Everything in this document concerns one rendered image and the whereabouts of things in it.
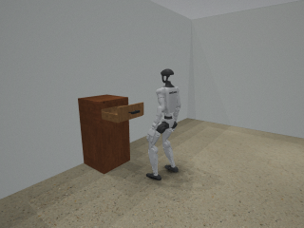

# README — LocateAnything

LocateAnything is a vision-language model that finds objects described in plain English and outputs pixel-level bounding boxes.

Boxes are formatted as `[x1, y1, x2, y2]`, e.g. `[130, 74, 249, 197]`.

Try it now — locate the drawer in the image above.
[101, 102, 144, 124]

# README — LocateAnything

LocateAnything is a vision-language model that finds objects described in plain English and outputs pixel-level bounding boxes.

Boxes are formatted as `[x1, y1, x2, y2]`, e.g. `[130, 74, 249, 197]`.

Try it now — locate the robot left forearm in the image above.
[151, 106, 162, 130]

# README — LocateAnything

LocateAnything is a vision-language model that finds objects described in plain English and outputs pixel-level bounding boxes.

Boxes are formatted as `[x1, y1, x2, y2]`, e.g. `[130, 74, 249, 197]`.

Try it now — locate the left robot foot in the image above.
[146, 173, 162, 181]

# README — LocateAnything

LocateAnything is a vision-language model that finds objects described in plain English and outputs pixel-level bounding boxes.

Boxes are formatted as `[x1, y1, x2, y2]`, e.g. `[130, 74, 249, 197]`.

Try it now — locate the left robot thigh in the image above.
[148, 122, 167, 154]

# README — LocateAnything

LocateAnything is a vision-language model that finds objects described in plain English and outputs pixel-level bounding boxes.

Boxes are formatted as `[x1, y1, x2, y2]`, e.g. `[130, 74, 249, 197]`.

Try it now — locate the robot left hand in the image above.
[146, 128, 156, 144]

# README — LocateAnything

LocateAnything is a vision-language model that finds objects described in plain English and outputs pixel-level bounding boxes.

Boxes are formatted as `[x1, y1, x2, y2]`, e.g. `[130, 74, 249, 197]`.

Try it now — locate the robot left upper arm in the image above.
[156, 87, 165, 112]

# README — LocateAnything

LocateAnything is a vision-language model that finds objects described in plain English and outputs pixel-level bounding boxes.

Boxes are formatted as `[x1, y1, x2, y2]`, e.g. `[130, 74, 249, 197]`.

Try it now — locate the handle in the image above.
[128, 110, 141, 114]

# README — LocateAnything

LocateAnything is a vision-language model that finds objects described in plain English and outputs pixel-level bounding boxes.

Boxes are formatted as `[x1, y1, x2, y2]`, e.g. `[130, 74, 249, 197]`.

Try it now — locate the robot right upper arm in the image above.
[175, 86, 181, 108]

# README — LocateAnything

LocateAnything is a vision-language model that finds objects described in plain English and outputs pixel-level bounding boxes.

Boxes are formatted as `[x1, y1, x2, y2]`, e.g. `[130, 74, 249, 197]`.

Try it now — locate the cabinet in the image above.
[78, 94, 130, 174]

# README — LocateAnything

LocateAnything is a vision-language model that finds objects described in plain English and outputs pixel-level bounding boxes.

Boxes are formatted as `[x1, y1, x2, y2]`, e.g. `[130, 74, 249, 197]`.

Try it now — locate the robot right forearm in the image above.
[172, 107, 181, 121]

